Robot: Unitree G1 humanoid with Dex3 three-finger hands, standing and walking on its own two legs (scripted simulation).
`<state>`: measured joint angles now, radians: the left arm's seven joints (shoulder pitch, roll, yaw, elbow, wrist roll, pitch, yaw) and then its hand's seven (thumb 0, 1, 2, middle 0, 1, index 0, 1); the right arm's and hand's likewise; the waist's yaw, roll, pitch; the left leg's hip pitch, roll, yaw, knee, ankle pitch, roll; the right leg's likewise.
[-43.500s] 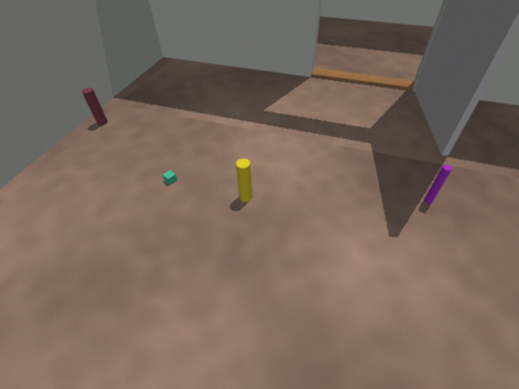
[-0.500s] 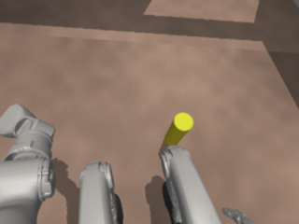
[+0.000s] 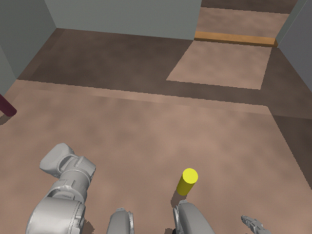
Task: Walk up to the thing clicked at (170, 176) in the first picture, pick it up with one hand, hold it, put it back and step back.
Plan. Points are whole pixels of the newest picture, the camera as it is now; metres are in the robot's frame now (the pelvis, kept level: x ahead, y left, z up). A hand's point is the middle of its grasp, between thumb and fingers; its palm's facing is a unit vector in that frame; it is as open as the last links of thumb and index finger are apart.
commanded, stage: lift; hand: left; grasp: from above
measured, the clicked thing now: (71, 168) +0.37 +0.25 -0.12
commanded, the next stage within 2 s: hold in 0.54 s
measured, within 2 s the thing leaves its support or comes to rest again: neither
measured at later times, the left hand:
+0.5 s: hand (61, 153) +0.36 +0.23 +0.02, palm faces -0.27 -0.38 -0.89, open 7.9 cm
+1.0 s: hand (52, 149) +0.35 +0.23 +0.05, palm faces -0.25 -0.37 -0.89, open 7.8 cm
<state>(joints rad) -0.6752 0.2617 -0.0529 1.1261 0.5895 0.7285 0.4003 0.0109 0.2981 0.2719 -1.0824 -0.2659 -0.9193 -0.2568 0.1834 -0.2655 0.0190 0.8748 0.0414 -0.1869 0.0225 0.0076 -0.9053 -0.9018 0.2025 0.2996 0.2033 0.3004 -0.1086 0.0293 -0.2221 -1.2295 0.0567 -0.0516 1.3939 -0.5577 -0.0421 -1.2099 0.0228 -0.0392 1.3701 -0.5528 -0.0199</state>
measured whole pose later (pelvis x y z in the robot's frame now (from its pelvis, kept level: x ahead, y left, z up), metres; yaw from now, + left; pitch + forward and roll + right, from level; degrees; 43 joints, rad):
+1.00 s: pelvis +0.04 +0.01 +0.12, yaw +1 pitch +8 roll +0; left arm -0.64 0.14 -0.10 1.15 0.55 0.79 0.44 0.04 0.36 0.18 -1.06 -0.28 -0.90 -0.26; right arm 0.23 -0.27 0.01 0.87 0.02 -0.16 0.10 0.01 -0.91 -0.90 0.20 0.30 0.20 0.30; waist -0.05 0.03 -0.10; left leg -0.55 0.03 0.00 0.76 -0.35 -0.02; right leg -0.55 -0.01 0.00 0.76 -0.36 0.00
